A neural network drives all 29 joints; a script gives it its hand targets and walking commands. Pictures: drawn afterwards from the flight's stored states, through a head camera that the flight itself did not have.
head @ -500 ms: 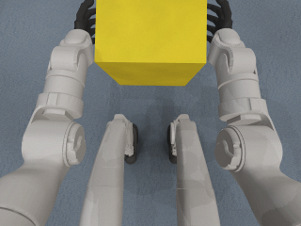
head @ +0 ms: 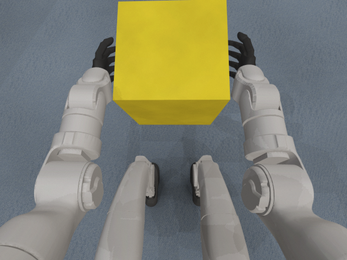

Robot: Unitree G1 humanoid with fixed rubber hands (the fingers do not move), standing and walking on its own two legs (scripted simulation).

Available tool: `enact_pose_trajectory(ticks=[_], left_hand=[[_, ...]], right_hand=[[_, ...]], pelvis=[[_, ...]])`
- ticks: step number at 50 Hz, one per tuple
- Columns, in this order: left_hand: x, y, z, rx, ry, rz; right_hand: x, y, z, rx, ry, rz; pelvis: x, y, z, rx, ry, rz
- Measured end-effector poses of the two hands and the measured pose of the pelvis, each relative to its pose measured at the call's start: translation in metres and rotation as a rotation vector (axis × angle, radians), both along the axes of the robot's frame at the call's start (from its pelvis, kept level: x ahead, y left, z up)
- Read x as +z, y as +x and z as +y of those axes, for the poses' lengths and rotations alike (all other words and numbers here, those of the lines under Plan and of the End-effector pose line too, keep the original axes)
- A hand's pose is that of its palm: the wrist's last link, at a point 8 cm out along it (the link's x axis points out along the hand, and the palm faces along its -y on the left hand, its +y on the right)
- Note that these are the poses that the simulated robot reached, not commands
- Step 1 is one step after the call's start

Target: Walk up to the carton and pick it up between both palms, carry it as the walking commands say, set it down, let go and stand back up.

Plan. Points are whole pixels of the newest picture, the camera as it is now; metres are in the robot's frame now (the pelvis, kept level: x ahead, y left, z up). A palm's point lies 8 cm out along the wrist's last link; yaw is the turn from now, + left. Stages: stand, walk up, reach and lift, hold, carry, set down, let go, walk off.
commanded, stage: reach and lift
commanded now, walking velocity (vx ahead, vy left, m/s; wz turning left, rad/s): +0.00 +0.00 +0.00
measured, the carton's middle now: (173, 75) +0.49 +0.01 -0.09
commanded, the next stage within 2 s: none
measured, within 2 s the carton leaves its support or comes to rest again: neither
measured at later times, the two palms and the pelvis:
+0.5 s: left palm (82, 54) +0.44 +0.16 +0.08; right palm (270, 46) +0.45 -0.14 +0.10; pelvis +0.07 +0.00 +0.06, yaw -1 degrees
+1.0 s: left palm (68, 43) +0.43 +0.16 +0.13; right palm (292, 37) +0.43 -0.14 +0.14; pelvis +0.12 +0.00 +0.10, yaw -1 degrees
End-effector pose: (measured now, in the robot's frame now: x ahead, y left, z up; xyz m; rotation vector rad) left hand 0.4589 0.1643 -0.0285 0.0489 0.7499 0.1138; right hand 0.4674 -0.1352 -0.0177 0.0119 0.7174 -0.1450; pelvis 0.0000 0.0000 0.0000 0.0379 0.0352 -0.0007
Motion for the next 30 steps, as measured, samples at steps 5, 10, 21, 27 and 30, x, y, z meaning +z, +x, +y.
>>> enact_pose_trajectory(ticks=[5,10,21,27,30], left_hand=[[0.015,-0.004,0.000,0.000,0.000,0.001],[0.032,-0.008,0.000,-0.001,-0.001,0.001],[0.087,-0.021,-0.004,0.037,-0.062,-0.019],[0.112,-0.014,-0.003,0.032,-0.067,-0.041],[0.121,-0.011,-0.004,0.023,-0.061,-0.035]], right_hand=[[0.015,-0.004,0.000,0.002,0.000,0.001],[0.032,-0.008,0.000,0.000,-0.001,0.000],[0.092,-0.021,-0.004,-0.034,0.027,-0.025],[0.120,-0.013,-0.003,-0.032,0.017,-0.049],[0.128,-0.013,-0.004,-0.039,0.023,-0.042]], pelvis=[[0.013,0.005,0.000,-0.003,-0.001,-0.012],[0.025,0.014,0.000,-0.004,-0.003,-0.007],[0.053,0.059,0.001,-0.006,-0.007,0.117],[0.065,0.077,0.002,-0.011,-0.009,0.100],[0.073,0.089,0.001,-0.014,-0.009,0.085]])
